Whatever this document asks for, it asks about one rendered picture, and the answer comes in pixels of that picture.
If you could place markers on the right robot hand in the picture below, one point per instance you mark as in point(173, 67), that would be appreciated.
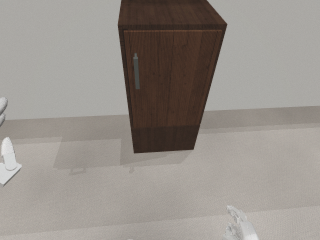
point(245, 229)

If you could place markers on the cupboard door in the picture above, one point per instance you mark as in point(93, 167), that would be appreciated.
point(175, 67)

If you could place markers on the handle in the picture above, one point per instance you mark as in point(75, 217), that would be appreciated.
point(136, 71)

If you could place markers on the left robot hand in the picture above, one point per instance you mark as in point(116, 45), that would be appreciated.
point(9, 167)

